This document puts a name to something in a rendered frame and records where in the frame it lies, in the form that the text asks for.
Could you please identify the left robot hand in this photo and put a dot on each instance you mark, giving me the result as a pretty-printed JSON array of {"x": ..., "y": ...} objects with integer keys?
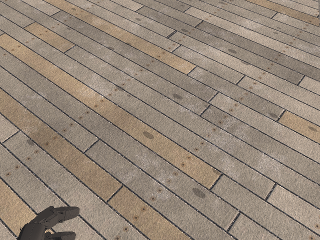
[{"x": 45, "y": 220}]

